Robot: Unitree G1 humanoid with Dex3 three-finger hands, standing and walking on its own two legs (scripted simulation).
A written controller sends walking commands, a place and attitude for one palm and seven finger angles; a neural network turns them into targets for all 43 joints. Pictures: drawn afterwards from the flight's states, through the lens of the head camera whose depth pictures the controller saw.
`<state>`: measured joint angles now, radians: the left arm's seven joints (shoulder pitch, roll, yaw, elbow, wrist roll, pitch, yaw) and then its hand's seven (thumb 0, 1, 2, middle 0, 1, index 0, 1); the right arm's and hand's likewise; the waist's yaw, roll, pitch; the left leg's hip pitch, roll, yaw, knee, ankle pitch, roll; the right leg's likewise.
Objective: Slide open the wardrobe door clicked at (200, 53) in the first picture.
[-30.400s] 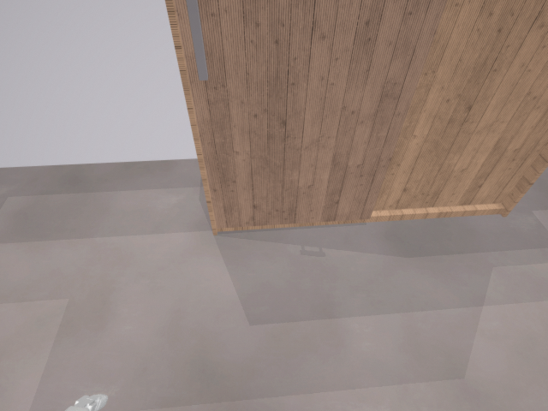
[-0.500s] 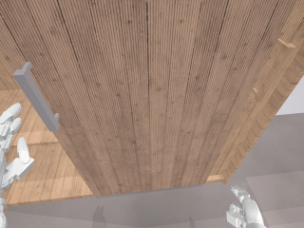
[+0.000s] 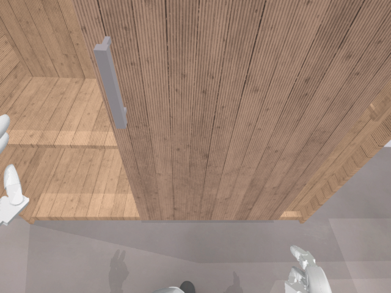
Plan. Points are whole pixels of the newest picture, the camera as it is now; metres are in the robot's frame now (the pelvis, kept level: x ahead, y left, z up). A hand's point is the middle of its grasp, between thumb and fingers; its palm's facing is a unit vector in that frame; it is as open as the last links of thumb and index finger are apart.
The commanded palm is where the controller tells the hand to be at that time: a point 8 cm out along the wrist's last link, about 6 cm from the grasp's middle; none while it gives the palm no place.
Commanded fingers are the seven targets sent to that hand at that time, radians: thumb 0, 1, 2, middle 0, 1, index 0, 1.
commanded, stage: step back with the hand held close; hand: left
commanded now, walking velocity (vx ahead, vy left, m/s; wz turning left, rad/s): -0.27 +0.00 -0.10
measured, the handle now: (115, 86) +0.50 +0.25 +0.13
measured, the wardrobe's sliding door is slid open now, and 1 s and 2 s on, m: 0.55 0.55 0.55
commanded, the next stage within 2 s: stop stepping back and stand still in 0.28 s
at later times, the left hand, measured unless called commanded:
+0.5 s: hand out of the picture +0.07 +0.36 +0.17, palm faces +0.46 -0.86 -0.23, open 7.4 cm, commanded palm +0.01 +0.39 +0.18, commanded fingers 0.00 0.90 0.90 -0.20 -0.30 -0.20 -0.30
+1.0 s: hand out of the picture -0.11 +0.47 +0.20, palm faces +0.35 -0.91 -0.24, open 7.4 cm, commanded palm -0.17 +0.52 +0.18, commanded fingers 0.00 0.90 0.90 -0.20 -0.30 -0.20 -0.30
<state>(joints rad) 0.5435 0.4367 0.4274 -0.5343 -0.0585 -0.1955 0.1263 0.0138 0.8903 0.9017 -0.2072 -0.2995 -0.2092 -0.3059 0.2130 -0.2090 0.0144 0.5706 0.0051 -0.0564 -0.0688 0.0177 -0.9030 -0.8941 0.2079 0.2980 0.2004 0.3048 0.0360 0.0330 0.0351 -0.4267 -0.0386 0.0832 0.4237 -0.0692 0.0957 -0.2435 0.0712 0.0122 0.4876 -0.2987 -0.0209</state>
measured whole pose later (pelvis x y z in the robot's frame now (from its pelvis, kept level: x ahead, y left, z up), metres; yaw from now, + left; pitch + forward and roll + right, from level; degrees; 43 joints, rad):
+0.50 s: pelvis -0.14 +0.10 -0.04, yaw -2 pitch -5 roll -7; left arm 0.31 0.42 0.41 -0.57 -0.04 -0.25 0.12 0.01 0.89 0.90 -0.21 -0.30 -0.21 -0.31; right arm 0.18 -0.20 -0.01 0.62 0.00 -0.11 -0.03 0.02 -0.90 -0.89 0.21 0.30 0.20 0.30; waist 0.07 -0.05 0.06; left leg -0.51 0.01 0.01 0.79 -0.22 0.04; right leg -0.40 0.04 0.03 0.92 -0.47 0.00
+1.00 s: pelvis -0.34 +0.23 +0.00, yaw -7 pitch -6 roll -5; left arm 0.39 0.39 0.43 -0.56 -0.06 -0.16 0.11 0.02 0.89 0.90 -0.20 -0.30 -0.20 -0.30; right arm 0.28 -0.10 0.00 0.65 -0.01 -0.07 0.02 0.02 -0.90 -0.89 0.21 0.30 0.20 0.30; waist 0.00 -0.05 0.02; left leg -0.35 0.13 0.02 0.59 -0.23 -0.02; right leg -0.48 0.09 -0.09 1.20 -0.39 -0.01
